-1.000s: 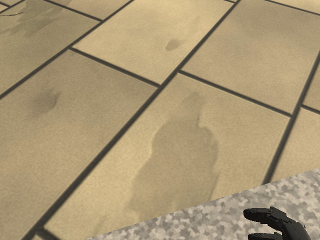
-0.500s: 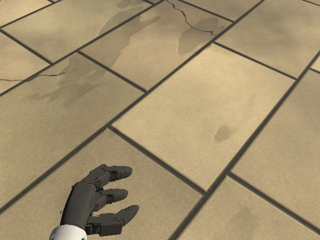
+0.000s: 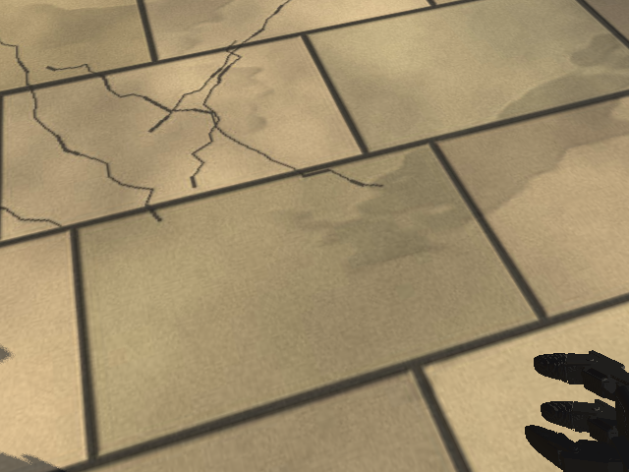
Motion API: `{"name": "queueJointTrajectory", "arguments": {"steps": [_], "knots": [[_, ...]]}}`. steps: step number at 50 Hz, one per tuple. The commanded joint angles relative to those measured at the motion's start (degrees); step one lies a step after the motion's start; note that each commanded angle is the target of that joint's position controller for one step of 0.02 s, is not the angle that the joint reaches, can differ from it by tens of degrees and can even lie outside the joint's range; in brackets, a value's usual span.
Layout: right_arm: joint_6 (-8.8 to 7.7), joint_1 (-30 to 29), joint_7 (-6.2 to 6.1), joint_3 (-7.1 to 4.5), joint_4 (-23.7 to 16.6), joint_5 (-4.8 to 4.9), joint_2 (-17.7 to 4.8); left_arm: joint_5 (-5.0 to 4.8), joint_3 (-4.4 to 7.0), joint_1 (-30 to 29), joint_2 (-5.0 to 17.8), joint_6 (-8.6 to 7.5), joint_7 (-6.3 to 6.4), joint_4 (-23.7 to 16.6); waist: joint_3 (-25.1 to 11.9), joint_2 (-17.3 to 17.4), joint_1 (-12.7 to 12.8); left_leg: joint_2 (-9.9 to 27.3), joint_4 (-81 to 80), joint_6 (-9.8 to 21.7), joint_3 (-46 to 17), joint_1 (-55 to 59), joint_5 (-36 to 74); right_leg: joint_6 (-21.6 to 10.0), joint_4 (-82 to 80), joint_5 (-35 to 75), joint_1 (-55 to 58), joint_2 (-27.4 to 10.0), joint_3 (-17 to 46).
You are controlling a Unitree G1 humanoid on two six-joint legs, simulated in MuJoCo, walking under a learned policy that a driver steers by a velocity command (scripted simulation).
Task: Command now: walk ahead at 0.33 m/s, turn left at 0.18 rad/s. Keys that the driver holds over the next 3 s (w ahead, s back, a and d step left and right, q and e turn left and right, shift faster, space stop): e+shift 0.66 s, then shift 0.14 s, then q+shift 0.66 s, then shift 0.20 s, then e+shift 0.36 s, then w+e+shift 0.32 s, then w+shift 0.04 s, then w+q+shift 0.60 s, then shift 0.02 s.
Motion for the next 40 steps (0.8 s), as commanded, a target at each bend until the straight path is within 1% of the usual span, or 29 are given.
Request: {"name": "queueJointTrajectory", "arguments": {"steps": [1, 2, 3, 4, 5, 6, 7, 8, 9, 11, 14, 16, 19, 21, 22, 23, 24, 25, 26, 27, 28, 29, 30, 31, 32, 33, 35, 37, 40], "knots": [[0.32, 20.5, -2.96, -2.78, 1.9, -3.87, -11.9, 2.59, -1.35, -1.3, 1.0, -0.87, -1.10, -7.4, -20.3, 15.7, -10.5, 21.3, 7.3, 12.5, -23.0, 57.0, 71.7, 0.9, 50.4, -19.7, -36.8, 2.4, 8.0], [0.09, 22.9, -2.44, -2.11, 1.3, -4.52, -8.0, -0.59, -1.35, 3.7, 6.0, -0.76, -2.25, -4.9, -37.2, 9.0, -14.0, 30.3, 4.7, 21.4, -34.4, 63.3, 63.8, 0.3, 58.3, -16.8, -40.1, 4.7, 25.9], [0.26, 19.8, -2.00, -2.35, 0.8, -3.28, -8.0, -1.52, -0.41, -1.1, 9.3, 0.14, -2.23, -5.4, -32.8, 0.6, -13.3, 26.5, 0.5, 19.2, -30.0, 54.5, 49.4, 0.9, 54.9, -12.0, -39.1, 2.0, 25.0], [-0.17, 14.9, -1.67, -1.99, 1.4, -0.86, -6.1, -1.01, -0.17, -4.8, 8.4, 1.12, -1.71, -6.7, -23.7, -4.4, -10.0, 23.4, -2.2, 16.0, -25.3, 45.5, 37.7, 1.8, 48.5, -8.0, -41.9, -0.8, 21.7], [-0.55, 12.4, -1.75, -1.19, 2.0, 0.07, -3.9, -0.09, -0.30, -6.3, 6.8, 2.26, -0.87, -6.1, -18.6, -7.1, -7.9, 21.8, -4.6, 14.2, -22.7, 36.8, 32.1, 2.7, 45.2, -6.0, -40.7, -3.1, 20.0], [-0.62, 10.4, -1.70, -0.96, 2.7, -0.48, -2.8, 0.03, 0.05, -5.4, 6.6, 3.56, -0.55, -5.7, -14.0, -6.0, -5.3, 20.5, -7.4, 13.4, -19.4, 27.8, 29.2, 3.3, 43.0, -5.0, -37.4, -4.1, 19.1], [-0.58, 9.7, -1.71, -1.28, 3.2, -1.30, -3.2, 0.16, 0.48, -4.6, 6.4, 4.59, -0.46, -5.9, -11.9, -3.5, -4.0, 20.1, -9.6, 13.0, -16.9, 21.7, 28.2, 3.7, 42.9, -4.4, -34.8, -4.3, 17.9], [-0.50, 8.8, -2.04, -1.69, 3.6, -1.53, -3.8, 0.24, 0.59, -4.1, 5.1, 5.27, -0.29, -6.5, -11.2, -1.5, -3.0, 20.2, -11.5, 13.1, -14.3, 18.4, 26.7, 4.2, 42.3, -3.7, -34.3, -4.4, 16.7], [-0.35, 8.2, -2.64, -2.06, 4.1, -1.56, -4.3, 0.38, 0.58, -4.8, 4.0, 5.65, -0.07, -7.3, -10.7, -0.3, -2.7, 19.9, -13.0, 12.6, -11.5, 16.5, 25.3, 4.5, 41.1, -2.2, -34.8, -4.7, 15.9], [0.09, 7.0, -4.03, -2.58, 4.7, -1.42, -4.8, 0.55, 0.57, -7.7, 2.4, 6.19, 0.17, -9.0, -10.4, -0.1, -2.6, 19.5, -14.6, 11.0, -6.8, 16.4, 20.6, 4.5, 36.6, 3.5, -36.9, -5.7, 15.1], [1.30, 5.4, -5.69, -2.74, 5.0, -1.28, -4.2, 0.69, 0.61, -11.4, 1.5, 6.74, -0.43, -10.4, -10.4, 1.2, -3.6, 17.7, -15.6, 8.8, -0.2, 17.2, 9.0, 3.7, 27.9, 13.3, -35.6, -6.2, 13.2], [2.10, 5.1, -6.23, -3.02, 5.4, -1.01, -4.5, 0.79, 0.70, -14.3, 1.4, 7.09, -1.14, -11.8, -9.4, 2.7, -4.6, 17.8, -15.9, 7.6, 2.5, 17.6, 2.5, 2.9, 21.8, 16.4, -33.9, -5.8, 11.7], [2.95, 6.9, -6.18, -3.95, 6.5, -0.16, -5.9, 0.95, 1.40, -17.4, 2.5, 7.69, -2.56, -13.8, -8.2, 3.7, -6.0, 20.3, -14.0, 5.9, 3.3, 22.3, -0.8, 1.1, 14.4, 14.3, -33.2, -4.8, 9.4], [3.15, 7.3, -5.94, -4.53, 7.1, 0.80, -6.7, 1.02, 1.97, -17.4, 2.8, 7.90, -3.48, -14.8, -7.6, 4.1, -5.6, 21.8, -10.7, 3.9, 3.7, 25.5, 0.5, -0.9, 8.2, 12.0, -31.6, -3.6, 7.6], [3.19, 6.8, -5.88, -4.66, 7.3, 1.47, -6.6, 1.09, 2.26, -15.8, 2.6, 7.93, -3.77, -14.5, -7.7, 3.6, -4.5, 21.4, -7.5, 2.0, 5.1, 26.1, 0.3, -2.3, 2.9, 14.0, -28.6, -2.3, 6.3], [3.16, 8.4, -5.73, -4.62, 8.1, 1.79, -5.4, 1.32, 2.91, -13.7, 3.3, 7.89, -3.54, -13.9, -7.8, 1.5, -4.1, 19.4, -2.3, -0.7, 7.0, 25.1, -2.2, -4.0, -1.8, 17.9, -24.3, -0.6, 6.2], [3.22, 11.2, -5.43, -4.58, 8.6, 0.82, -4.2, 1.69, 4.76, -10.0, 8.3, 7.64, -2.76, -13.4, -7.3, -7.9, -3.7, 14.1, 10.4, -5.1, 10.5, 18.3, -10.6, -7.4, -7.2, 38.8, -16.7, -3.7, 14.7], [3.16, 10.8, -5.12, -3.90, 5.4, -1.62, -2.4, 2.32, 6.55, -9.0, 16.3, 7.43, -1.89, -14.8, -7.4, -25.1, -5.9, 4.5, 29.7, -10.9, 10.5, -3.7, -40.9, -17.8, -7.2, 57.9, -4.0, -16.2, 37.1], [2.83, 5.6, -5.00, -3.74, 3.8, -1.77, -3.3, 3.76, 5.93, -6.9, 14.4, 6.16, -2.63, -15.9, -16.3, -18.8, -1.6, 1.2, 39.4, -10.3, -2.9, -8.9, -44.7, -23.8, -10.3, 50.1, -1.3, -19.5, 45.7], [2.78, 2.7, -5.05, -4.07, 3.3, -0.17, -4.4, 3.60, 5.57, -8.7, 13.1, 5.13, -3.03, -16.2, -15.5, -12.3, -1.8, 2.0, 41.6, -8.6, -6.1, -10.4, -40.5, -21.7, -11.4, 44.2, -1.9, -17.4, 42.2], [2.82, 2.8, -5.54, -4.08, 4.0, 0.13, -3.9, 2.10, 5.25, -11.9, 11.3, 4.83, -2.54, -16.5, -13.1, -8.4, -3.7, 2.9, 39.3, -7.8, -7.3, -10.6, -35.2, -18.3, -11.2, 38.9, -4.7, -14.1, 38.3], [2.99, 3.1, -6.08, -4.28, 4.5, -0.46, -4.5, 0.73, 4.57, -14.7, 9.0, 5.23, -1.94, -17.3, -11.5, -7.0, -4.9, 3.5, 36.5, -7.8, -7.7, -10.0, -31.7, -16.2, -11.3, 36.1, -7.5, -12.6, 36.2], [3.08, 3.2, -6.26, -4.53, 4.4, -0.70, -4.8, 0.31, 4.19, -17.0, 7.8, 5.80, -1.22, -18.1, -11.3, -8.2, -6.2, 3.6, 33.8, -7.9, -8.0, -7.4, -29.3, -14.9, -11.6, 33.9, -10.6, -10.9, 34.6], [3.05, 3.2, -6.11, -4.54, 4.5, -0.60, -4.6, 0.60, 4.07, -17.8, 7.4, 6.32, -0.72, -18.7, -11.5, -9.1, -6.7, 2.4, 32.0, -8.2, -7.7, -5.3, -27.4, -14.1, -11.7, 33.3, -12.2, -9.3, 33.8], [2.94, 3.3, -5.96, -4.36, 4.8, -0.36, -3.7, 0.98, 4.25, -17.7, 7.6, 6.62, -0.33, -19.0, -12.0, -9.1, -6.8, 1.4, 29.1, -8.5, -7.7, -4.5, -26.1, -13.6, -11.5, 33.2, -12.2, -8.3, 33.6], [2.84, 3.0, -5.86, -4.13, 5.0, -0.13, -3.0, 1.08, 4.49, -17.1, 7.9, 6.77, 0.01, -19.2, -12.3, -8.8, -6.5, 0.5, 25.9, -8.9, -7.9, -4.1, -25.3, -13.3, -11.2, 33.5, -11.6, -7.7, 33.9], [3.02, 3.5, -5.70, -3.71, 5.9, 0.09, -2.3, 1.22, 4.49, -16.9, 8.0, 6.95, 0.58, -19.4, -13.4, -8.8, -6.1, 0.6, 21.5, -9.8, -7.9, -2.6, -24.1, -13.0, -10.0, 34.4, -10.9, -8.0, 33.3], [3.42, 3.7, -5.50, -3.49, 6.4, 0.10, -2.2, 1.54, 4.22, -16.9, 7.5, 7.26, 0.76, -19.5, -13.6, -9.9, -5.4, 1.1, 18.9, -10.3, -7.5, 0.4, -23.1, -12.7, -9.4, 33.1, -12.9, -7.7, 33.3], [3.75, 3.6, -5.23, -3.42, 6.4, 0.24, -2.7, 2.21, 3.60, -17.3, 7.0, 7.73, 0.37, -19.7, -12.1, -11.2, -4.5, 1.8, 16.8, -10.3, -6.8, 3.8, -23.6, -13.1, -9.3, 30.2, -16.0, -7.6, 34.8]]}}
